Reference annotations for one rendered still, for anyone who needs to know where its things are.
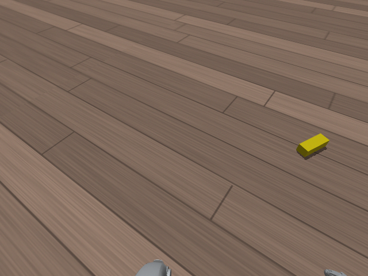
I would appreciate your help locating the carton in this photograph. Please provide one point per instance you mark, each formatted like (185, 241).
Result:
(312, 145)

